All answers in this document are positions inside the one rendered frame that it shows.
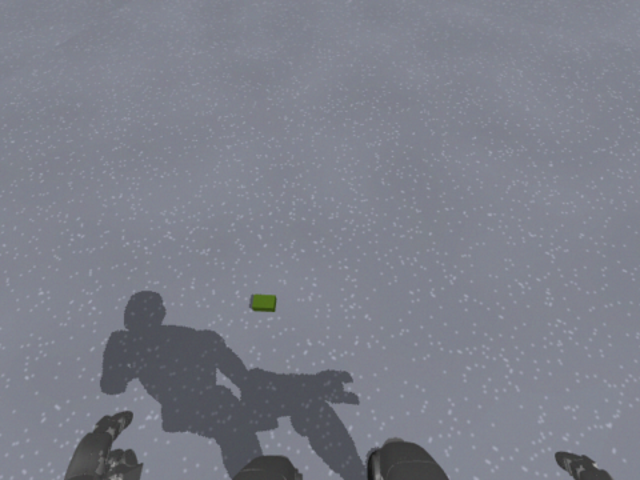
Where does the right robot hand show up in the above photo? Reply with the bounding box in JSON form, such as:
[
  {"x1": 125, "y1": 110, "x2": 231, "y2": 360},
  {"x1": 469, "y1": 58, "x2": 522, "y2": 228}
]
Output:
[{"x1": 555, "y1": 452, "x2": 614, "y2": 480}]

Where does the left robot hand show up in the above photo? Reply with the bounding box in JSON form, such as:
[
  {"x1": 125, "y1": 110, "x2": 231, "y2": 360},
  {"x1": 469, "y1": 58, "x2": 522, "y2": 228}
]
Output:
[{"x1": 64, "y1": 411, "x2": 143, "y2": 480}]

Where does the small box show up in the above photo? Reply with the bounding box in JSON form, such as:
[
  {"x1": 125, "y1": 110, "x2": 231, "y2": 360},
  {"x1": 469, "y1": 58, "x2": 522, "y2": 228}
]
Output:
[{"x1": 252, "y1": 294, "x2": 277, "y2": 312}]

